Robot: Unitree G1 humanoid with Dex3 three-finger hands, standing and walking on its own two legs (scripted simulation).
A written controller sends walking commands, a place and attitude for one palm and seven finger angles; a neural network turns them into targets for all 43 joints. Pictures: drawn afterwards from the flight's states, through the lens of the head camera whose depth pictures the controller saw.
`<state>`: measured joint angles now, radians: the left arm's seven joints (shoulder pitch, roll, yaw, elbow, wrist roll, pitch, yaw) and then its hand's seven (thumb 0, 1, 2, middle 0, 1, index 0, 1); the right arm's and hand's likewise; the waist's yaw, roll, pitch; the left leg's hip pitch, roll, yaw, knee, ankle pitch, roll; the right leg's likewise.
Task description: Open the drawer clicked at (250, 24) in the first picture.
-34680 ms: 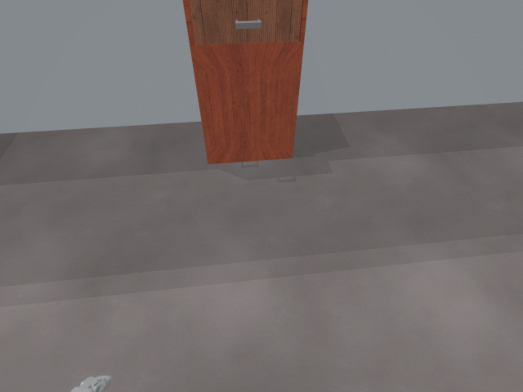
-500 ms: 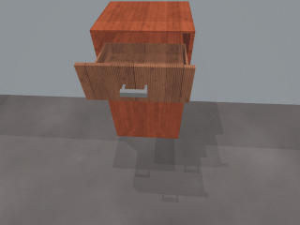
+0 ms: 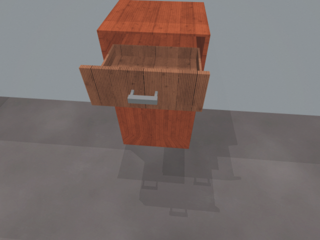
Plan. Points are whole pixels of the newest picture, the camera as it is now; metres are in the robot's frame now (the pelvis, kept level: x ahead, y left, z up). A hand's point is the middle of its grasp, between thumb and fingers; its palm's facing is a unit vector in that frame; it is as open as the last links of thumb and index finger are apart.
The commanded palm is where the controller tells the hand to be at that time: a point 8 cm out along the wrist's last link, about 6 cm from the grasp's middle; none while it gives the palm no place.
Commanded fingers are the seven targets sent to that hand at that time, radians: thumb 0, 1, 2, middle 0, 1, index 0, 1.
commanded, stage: look again from close up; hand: left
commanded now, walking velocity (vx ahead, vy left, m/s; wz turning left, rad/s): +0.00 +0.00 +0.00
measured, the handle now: (143, 96) +0.59 +0.10 +0.01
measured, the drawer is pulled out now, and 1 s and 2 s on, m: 0.29 0.29 0.29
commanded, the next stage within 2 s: shuffle to correct the standing spot in 0.16 s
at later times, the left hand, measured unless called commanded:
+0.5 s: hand out of the picture +0.06 +0.13 -0.17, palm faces -0.01 -0.99 -0.17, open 7.3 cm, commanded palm none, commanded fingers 0.00 0.90 0.90 -0.20 -0.30 -0.20 -0.30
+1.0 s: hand out of the picture +0.11 +0.11 -0.15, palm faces +0.02 -0.97 -0.26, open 7.3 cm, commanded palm none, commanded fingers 0.00 0.90 0.90 -0.20 -0.30 -0.20 -0.30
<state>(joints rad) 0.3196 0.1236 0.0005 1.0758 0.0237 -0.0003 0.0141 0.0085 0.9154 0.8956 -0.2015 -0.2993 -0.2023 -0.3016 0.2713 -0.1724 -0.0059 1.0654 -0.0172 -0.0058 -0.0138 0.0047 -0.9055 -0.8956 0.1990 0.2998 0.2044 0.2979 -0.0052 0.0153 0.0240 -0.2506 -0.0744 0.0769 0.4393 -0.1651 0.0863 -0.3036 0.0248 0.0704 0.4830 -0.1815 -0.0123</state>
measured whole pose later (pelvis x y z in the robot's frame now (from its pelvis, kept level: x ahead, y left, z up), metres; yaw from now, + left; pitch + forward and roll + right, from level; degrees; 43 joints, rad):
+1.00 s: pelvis +0.09 -0.07 +0.01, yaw -2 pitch -1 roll +3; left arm 0.28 0.14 0.02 1.01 0.02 -0.01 0.05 0.01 0.91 0.90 -0.20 -0.30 -0.21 -0.30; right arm 0.12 -0.20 -0.04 0.99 0.00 0.06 -0.03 0.00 -0.91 -0.90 0.20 0.30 0.20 0.30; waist 0.02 0.01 0.07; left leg -0.40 -0.04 -0.03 0.88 -0.37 -0.04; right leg -0.15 0.08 0.03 0.40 -0.23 -0.11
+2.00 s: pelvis +0.10 +0.01 +0.01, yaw -2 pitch +0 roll +0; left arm 0.31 0.12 -0.01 1.13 0.01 -0.01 0.04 0.01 0.92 0.90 -0.20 -0.30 -0.20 -0.30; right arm 0.28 -0.13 0.02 1.14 -0.01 -0.04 -0.04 0.01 -0.92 -0.90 0.20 0.30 0.20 0.30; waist 0.00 -0.03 0.02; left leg -0.15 -0.08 0.02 0.37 -0.22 0.07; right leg -0.16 0.00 0.05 0.41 -0.25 0.01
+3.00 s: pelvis +0.08 +0.00 +0.00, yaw -2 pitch -2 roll +0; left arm 0.27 0.18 -0.02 1.00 0.01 0.00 0.04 0.01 0.91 0.90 -0.20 -0.30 -0.20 -0.30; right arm 0.16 -0.18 0.00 1.05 -0.01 0.00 -0.01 0.00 -0.91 -0.90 0.20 0.30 0.20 0.30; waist 0.01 -0.01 0.04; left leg -0.21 -0.05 0.02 0.51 -0.26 0.06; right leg -0.21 0.03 0.04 0.51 -0.27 0.00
